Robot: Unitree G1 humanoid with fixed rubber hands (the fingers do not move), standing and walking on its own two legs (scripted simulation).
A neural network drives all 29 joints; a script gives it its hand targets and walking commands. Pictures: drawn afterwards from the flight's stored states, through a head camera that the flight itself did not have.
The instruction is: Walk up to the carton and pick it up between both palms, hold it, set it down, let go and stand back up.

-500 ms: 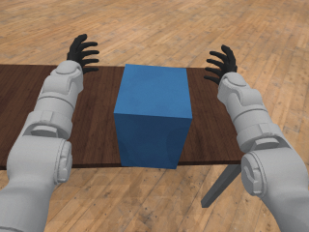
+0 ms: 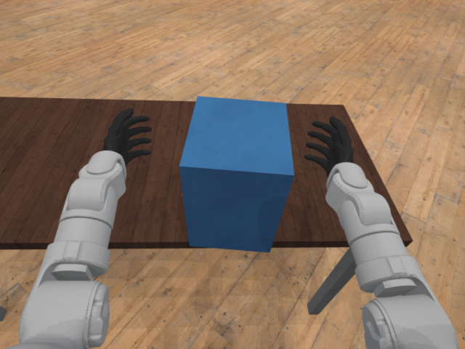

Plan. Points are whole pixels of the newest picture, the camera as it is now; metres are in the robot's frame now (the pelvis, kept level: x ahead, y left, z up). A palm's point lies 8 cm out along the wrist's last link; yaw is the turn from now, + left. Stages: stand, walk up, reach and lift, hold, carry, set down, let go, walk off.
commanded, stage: set down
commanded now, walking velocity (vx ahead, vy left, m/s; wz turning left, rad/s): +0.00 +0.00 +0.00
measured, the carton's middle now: (235, 178) +0.45 +0.00 +0.02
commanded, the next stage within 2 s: none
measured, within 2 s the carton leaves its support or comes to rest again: neither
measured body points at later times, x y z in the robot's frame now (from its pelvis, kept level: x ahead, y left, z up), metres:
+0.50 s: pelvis +0.01 +0.01 +0.00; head +0.01 +0.03 +0.45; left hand +0.33 +0.23 +0.06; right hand +0.32 -0.17 +0.07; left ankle +0.03 +0.11 -0.75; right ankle +0.02 -0.08 -0.75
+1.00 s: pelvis +0.04 +0.01 +0.00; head +0.03 +0.02 +0.45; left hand +0.28 +0.22 +0.02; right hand +0.26 -0.18 +0.02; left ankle +0.03 +0.11 -0.75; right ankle +0.02 -0.08 -0.75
